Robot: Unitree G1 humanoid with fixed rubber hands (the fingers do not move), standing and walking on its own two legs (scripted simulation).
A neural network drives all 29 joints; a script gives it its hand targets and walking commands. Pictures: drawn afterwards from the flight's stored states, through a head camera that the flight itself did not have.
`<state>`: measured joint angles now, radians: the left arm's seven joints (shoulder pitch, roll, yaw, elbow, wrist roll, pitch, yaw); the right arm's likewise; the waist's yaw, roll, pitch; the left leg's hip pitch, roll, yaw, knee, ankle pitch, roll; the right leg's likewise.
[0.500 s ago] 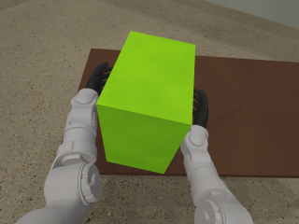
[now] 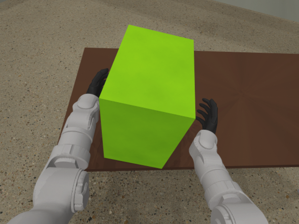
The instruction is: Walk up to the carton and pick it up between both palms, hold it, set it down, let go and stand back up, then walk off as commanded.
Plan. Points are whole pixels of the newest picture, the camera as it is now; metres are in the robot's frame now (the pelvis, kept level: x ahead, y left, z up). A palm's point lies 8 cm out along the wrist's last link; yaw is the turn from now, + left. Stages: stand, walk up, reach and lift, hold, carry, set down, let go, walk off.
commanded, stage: set down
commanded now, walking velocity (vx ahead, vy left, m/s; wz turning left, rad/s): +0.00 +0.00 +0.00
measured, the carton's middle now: (146, 101) +0.44 -0.03 +0.06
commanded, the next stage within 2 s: none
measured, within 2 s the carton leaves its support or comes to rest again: rests again in 0.14 s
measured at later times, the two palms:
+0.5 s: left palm (82, 119) +0.40 +0.14 +0.07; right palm (215, 145) +0.29 -0.19 +0.05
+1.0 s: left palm (51, 155) +0.31 +0.21 +0.05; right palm (226, 175) +0.21 -0.18 +0.05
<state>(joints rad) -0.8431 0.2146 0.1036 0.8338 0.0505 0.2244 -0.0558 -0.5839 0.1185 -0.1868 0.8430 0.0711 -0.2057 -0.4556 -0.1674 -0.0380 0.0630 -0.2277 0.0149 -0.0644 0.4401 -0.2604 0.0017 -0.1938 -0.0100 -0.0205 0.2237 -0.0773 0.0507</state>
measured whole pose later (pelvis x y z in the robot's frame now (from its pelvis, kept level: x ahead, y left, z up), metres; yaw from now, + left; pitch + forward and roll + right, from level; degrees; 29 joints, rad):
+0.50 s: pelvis -0.02 +0.00 +0.00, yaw +0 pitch +1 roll -3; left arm -0.66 0.29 0.07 0.78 -0.07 0.22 -0.12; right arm -0.39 0.11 -0.09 0.59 0.10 -0.04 -0.47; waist -0.16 -0.04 0.04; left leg -0.24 0.02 -0.06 0.49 -0.26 0.00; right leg -0.21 -0.01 -0.02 0.27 -0.08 0.04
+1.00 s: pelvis -0.03 +0.00 +0.00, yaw +0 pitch -1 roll -3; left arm -0.22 0.40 0.07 0.22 -0.18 0.38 -0.17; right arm 0.07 0.11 0.00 0.00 0.15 0.20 -0.48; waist -0.09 -0.04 0.04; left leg -0.21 0.02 -0.06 0.49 -0.26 0.00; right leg -0.18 -0.01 -0.02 0.28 -0.08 0.04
